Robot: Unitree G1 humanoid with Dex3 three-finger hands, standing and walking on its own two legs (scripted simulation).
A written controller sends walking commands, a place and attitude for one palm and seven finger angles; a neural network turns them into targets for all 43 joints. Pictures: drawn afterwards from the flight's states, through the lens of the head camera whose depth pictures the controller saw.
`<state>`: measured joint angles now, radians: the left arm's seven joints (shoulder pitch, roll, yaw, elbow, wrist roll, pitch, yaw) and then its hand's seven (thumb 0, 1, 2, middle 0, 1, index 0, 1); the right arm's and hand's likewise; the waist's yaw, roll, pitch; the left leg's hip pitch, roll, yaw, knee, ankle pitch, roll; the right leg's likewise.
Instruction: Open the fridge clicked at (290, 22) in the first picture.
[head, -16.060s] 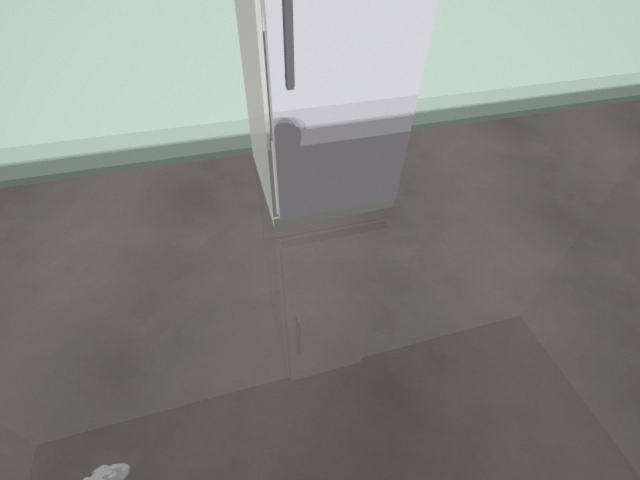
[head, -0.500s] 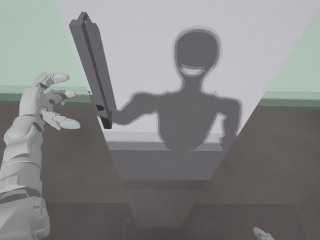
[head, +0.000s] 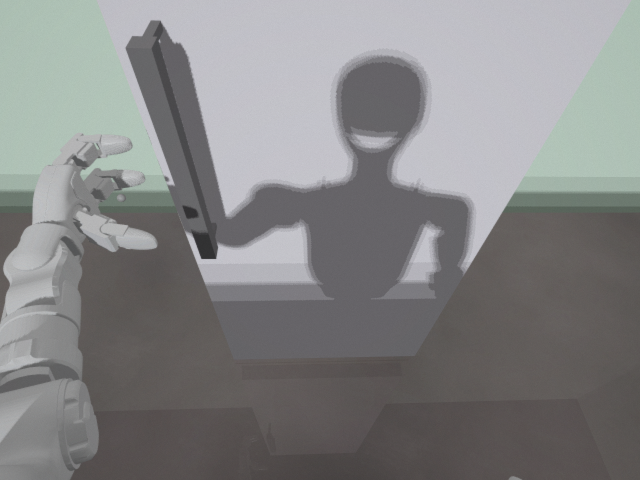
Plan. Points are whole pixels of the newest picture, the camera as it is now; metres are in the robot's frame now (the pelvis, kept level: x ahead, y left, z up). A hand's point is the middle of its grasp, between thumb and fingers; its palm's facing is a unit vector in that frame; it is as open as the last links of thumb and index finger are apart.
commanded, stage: move the hooked fingers beside the handle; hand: left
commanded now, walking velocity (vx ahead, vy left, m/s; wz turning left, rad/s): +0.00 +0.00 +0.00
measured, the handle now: (187, 164) +0.49 +0.18 +0.12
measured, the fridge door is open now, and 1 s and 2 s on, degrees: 0 0 0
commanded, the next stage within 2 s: feel for the door with the fingertips in 0.54 s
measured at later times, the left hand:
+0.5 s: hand (133, 192) +0.44 +0.23 +0.12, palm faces +0.06 -1.00 -0.01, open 14.0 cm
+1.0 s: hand (155, 199) +0.43 +0.21 +0.12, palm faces +0.04 -1.00 -0.01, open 14.0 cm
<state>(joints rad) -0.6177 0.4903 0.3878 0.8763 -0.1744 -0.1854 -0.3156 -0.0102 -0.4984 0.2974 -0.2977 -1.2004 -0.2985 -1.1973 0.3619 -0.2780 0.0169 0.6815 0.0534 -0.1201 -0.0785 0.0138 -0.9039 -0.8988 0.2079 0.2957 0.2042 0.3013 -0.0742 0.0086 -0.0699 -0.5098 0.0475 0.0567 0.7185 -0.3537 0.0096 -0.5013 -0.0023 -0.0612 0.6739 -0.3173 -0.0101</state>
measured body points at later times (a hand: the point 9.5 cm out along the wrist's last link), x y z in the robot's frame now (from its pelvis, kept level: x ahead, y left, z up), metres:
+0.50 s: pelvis -0.01 +0.00 +0.00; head +0.04 +0.01 +0.45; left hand +0.43 +0.29 +0.12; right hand +0.08 -0.26 -0.11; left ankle +0.00 +0.11 -0.72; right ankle +0.01 -0.11 -0.72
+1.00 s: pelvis +0.00 +0.00 +0.00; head +0.04 +0.01 +0.45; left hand +0.42 +0.26 +0.12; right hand +0.09 -0.27 -0.10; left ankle +0.00 +0.11 -0.72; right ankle +0.01 -0.11 -0.72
